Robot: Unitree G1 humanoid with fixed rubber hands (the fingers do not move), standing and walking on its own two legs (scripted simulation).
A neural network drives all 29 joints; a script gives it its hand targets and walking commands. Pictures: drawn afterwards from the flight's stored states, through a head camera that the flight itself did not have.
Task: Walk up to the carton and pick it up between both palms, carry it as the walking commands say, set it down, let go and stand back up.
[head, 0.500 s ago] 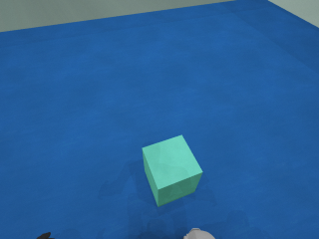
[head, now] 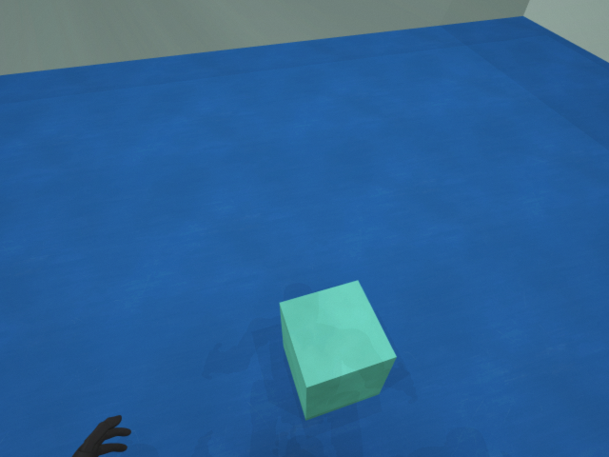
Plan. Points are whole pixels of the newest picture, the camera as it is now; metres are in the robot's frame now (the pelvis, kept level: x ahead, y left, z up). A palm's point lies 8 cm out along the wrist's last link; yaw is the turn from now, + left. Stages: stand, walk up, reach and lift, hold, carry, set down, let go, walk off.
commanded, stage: walk up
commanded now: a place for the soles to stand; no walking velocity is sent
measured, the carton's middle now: (331, 350) +0.52 -0.06 -0.62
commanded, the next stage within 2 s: none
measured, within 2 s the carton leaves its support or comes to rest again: neither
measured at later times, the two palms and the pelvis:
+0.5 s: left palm out of the picture +0.07 +0.33 -0.09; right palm out of the picture +0.07 -0.30 -0.11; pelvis -0.01 +0.01 +0.01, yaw +0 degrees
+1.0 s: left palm (127, 436) +0.18 +0.26 -0.10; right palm out of the picture +0.07 -0.48 -0.07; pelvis +0.05 -0.09 -0.02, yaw +4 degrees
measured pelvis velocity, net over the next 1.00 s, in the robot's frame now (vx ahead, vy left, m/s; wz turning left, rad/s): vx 0.05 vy -0.09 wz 0.07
